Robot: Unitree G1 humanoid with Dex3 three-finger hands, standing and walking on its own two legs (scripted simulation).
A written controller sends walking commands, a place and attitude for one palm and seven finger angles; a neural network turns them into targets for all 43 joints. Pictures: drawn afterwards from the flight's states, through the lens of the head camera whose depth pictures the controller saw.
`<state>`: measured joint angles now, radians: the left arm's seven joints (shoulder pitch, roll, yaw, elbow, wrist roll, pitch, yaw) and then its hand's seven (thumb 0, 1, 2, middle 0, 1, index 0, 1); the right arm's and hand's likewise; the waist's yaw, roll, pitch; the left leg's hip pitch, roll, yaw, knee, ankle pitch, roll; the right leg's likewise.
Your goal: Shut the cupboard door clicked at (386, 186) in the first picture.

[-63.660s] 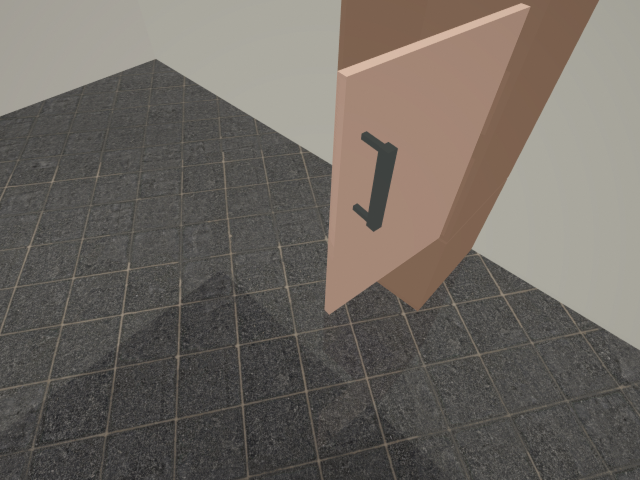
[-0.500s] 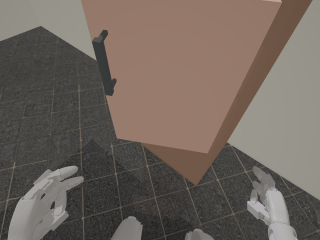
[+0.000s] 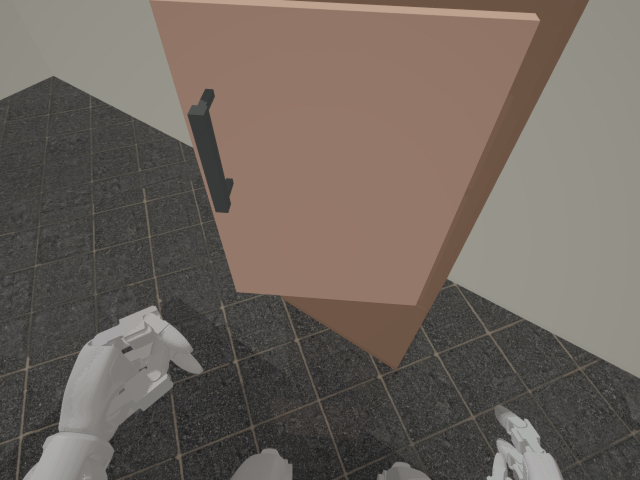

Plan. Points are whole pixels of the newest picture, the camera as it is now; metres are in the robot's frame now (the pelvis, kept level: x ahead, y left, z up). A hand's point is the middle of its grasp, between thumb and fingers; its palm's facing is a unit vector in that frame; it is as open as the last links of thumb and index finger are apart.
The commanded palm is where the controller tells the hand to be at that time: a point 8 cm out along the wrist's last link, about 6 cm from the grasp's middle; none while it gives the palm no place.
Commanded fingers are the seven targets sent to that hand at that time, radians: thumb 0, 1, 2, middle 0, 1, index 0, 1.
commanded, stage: raise the hand and make a fist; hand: left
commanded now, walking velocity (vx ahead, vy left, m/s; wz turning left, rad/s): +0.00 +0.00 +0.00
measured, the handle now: (215, 155) +0.49 +0.18 +0.13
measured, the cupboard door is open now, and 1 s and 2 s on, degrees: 30 30 30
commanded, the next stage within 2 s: bring the fist close to the handle in 0.90 s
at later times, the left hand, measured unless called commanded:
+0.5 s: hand (154, 308) +0.26 +0.18 +0.14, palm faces +0.01 -1.00 -0.06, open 3.1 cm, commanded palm +0.23 +0.23 +0.14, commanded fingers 0.00 0.90 0.90 -1.30 -1.50 -1.30 -1.50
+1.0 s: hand (185, 320) +0.25 +0.15 +0.13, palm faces -0.04 -1.00 -0.03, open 3.1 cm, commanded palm +0.23 +0.21 +0.14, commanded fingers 0.00 0.90 0.90 -1.30 -1.50 -1.30 -1.50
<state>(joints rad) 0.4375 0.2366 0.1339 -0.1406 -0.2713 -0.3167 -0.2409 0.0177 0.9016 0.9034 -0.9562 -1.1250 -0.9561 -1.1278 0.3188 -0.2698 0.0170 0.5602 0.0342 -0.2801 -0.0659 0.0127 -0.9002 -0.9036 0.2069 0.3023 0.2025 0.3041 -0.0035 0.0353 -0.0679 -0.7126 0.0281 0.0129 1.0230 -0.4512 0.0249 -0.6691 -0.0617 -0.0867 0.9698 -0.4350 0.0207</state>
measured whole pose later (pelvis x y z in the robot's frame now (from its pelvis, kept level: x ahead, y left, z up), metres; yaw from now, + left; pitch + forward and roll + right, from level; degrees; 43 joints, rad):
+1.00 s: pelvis +0.02 -0.03 +0.03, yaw +0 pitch +3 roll +0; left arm 0.31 0.24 0.18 -0.09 -0.31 -0.15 -0.30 0.02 0.90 0.90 -1.30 -1.50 -1.30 -1.50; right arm 0.27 -0.27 0.04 0.56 0.04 -0.25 -0.07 0.01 -0.90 -0.90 0.21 0.30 0.20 0.30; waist 0.02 0.05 -0.05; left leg -0.44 0.04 0.01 0.77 -0.38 -0.02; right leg -0.42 -0.03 -0.09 0.76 -0.38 -0.01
